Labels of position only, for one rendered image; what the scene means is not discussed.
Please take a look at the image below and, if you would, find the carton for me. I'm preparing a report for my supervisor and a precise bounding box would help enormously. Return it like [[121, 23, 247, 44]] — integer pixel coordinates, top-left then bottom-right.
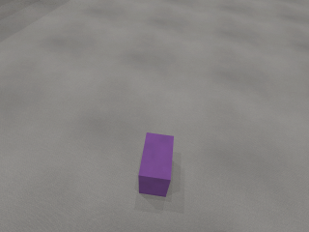
[[138, 132, 174, 197]]

